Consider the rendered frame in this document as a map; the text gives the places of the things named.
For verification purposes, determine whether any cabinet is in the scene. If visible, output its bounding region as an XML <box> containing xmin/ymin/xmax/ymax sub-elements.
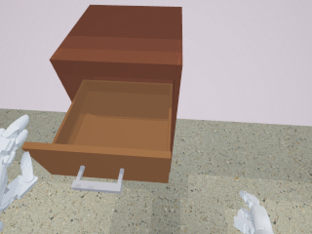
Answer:
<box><xmin>50</xmin><ymin>5</ymin><xmax>183</xmax><ymax>172</ymax></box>

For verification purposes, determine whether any handle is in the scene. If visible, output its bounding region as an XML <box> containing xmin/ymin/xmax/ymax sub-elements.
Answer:
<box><xmin>71</xmin><ymin>165</ymin><xmax>125</xmax><ymax>194</ymax></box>

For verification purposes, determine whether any drawer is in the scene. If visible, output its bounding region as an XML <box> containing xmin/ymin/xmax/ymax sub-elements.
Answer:
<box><xmin>21</xmin><ymin>79</ymin><xmax>173</xmax><ymax>183</ymax></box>

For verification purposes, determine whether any right robot hand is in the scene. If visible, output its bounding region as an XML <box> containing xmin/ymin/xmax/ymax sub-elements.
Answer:
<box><xmin>234</xmin><ymin>190</ymin><xmax>273</xmax><ymax>234</ymax></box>

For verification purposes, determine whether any left robot hand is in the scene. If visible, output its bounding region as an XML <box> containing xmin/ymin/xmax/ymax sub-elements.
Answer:
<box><xmin>0</xmin><ymin>114</ymin><xmax>38</xmax><ymax>214</ymax></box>

